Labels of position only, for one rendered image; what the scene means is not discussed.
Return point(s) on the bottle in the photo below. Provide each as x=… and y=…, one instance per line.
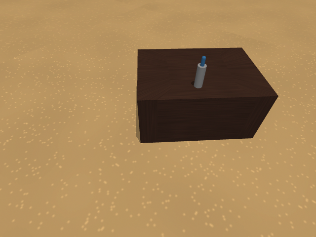
x=201, y=69

